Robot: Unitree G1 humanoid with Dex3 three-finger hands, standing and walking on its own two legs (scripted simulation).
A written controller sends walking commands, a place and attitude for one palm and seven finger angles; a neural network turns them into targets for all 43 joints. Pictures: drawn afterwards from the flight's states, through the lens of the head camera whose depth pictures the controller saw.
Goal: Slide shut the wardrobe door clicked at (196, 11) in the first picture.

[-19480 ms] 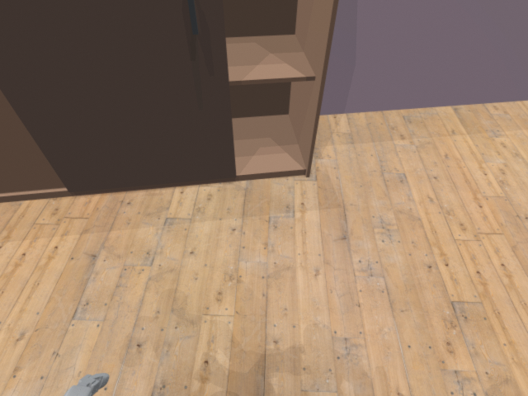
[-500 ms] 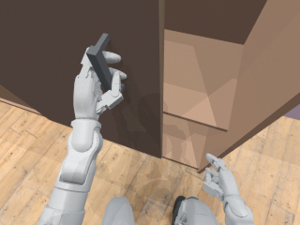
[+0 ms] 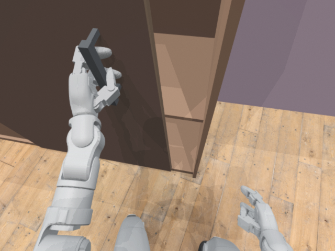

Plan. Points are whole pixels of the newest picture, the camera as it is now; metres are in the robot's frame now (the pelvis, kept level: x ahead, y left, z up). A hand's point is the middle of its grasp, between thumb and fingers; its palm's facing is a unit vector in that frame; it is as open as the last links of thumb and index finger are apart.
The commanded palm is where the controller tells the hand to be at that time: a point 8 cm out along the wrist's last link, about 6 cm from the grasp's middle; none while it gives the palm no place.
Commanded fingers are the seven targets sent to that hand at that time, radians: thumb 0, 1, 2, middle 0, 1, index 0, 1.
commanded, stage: step sideways, sliding the door along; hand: left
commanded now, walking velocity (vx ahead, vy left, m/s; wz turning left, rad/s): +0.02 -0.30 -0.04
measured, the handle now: (105, 71) +0.43 +0.20 +0.13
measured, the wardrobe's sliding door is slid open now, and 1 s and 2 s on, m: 0.12 0.00 0.00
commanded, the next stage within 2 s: stop walking and hold the door there in 0.68 s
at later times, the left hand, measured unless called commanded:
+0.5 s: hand (176, 98) +0.38 +0.04 +0.14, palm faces +0.26 -0.96 -0.09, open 6.0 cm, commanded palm +0.34 +0.02 +0.14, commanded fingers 0.00 0.90 0.90 -0.45 -1.40 -0.45 -1.40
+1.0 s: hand (174, 96) +0.38 +0.05 +0.13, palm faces +0.48 -0.83 -0.28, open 6.2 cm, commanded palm +0.34 +0.07 +0.13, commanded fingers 0.00 0.90 0.90 -0.45 -1.40 -0.45 -1.40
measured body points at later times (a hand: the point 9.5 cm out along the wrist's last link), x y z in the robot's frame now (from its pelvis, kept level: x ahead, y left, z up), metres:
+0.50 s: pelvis -0.02 -0.12 +0.00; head +0.04 -0.14 +0.45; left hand +0.36 +0.09 +0.14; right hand +0.17 -0.33 -0.12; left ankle -0.03 +0.04 -0.71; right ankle +0.01 -0.20 -0.72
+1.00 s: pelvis +0.00 -0.24 +0.01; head +0.09 -0.26 +0.45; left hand +0.35 +0.09 +0.15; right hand +0.19 -0.50 -0.09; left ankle +0.00 -0.12 -0.71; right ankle +0.02 -0.34 -0.72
